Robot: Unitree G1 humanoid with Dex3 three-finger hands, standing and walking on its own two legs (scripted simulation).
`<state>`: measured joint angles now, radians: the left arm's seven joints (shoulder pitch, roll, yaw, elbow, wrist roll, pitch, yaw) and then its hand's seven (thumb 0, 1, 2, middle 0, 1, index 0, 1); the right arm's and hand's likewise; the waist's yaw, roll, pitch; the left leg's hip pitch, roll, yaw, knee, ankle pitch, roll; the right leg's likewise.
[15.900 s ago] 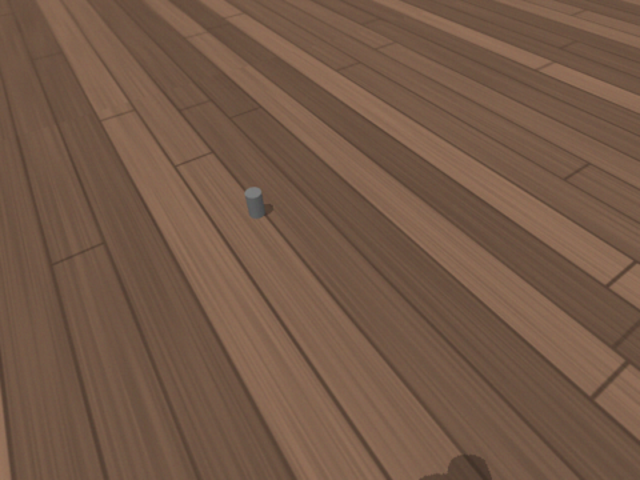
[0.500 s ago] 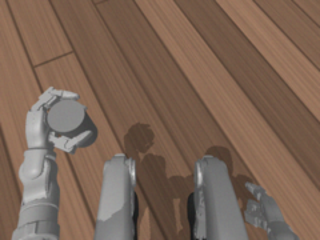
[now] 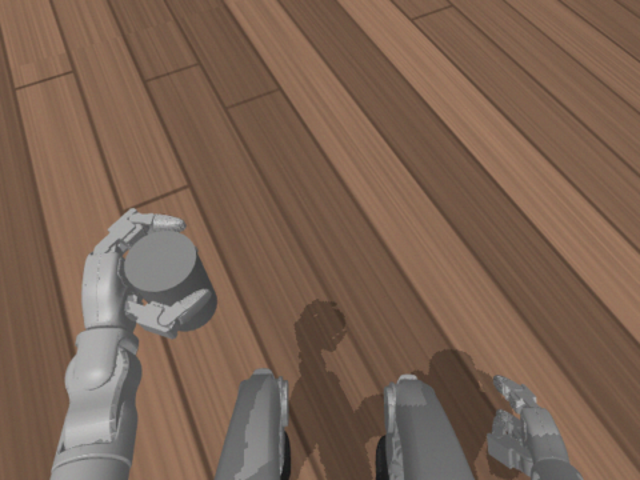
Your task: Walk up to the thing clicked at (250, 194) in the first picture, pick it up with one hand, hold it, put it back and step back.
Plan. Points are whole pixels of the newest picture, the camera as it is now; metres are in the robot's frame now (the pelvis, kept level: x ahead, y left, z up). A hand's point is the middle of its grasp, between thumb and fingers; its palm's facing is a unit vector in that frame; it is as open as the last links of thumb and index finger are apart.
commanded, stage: lift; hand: left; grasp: from the side
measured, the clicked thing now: (176, 284) +0.34 +0.20 +0.00
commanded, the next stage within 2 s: hold in 1.22 s
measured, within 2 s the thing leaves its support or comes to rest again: neither
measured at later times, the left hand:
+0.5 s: hand (142, 226) +0.35 +0.19 +0.13, palm faces +0.11 -0.99 -0.04, open 10.3 cm
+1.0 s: hand (144, 187) +0.37 +0.18 +0.17, palm faces +0.10 -0.99 -0.02, open 10.3 cm
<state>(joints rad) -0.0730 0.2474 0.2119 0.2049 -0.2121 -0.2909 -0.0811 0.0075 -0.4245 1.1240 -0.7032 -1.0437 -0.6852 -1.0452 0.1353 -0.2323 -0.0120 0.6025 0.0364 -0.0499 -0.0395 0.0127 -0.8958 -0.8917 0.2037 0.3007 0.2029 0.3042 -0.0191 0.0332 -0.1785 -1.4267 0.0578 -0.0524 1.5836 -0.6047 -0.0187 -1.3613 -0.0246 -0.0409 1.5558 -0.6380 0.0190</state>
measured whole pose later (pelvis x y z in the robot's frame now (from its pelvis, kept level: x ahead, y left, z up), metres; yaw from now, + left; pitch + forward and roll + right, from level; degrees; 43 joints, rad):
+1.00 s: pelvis +0.04 +0.00 +0.13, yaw +1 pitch +11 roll -1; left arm -0.10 0.20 0.15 0.38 -0.19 -0.34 -0.09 0.01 -0.41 1.11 -0.70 -1.04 -0.68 -1.05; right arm 0.22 -0.22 -0.01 0.65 0.01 -0.04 -0.04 0.01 -0.90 -0.90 0.20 0.30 0.20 0.30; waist -0.02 0.02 -0.06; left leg -0.72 0.05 -0.01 0.98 -0.44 -0.02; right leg -0.68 -0.03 -0.03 0.96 -0.47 0.02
